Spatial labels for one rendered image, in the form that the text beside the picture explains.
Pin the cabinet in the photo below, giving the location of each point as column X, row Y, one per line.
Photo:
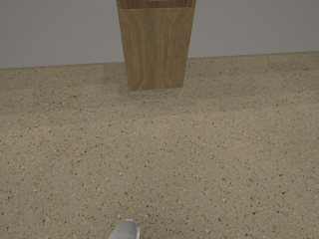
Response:
column 155, row 45

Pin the left robot thigh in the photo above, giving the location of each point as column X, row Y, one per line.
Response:
column 126, row 230

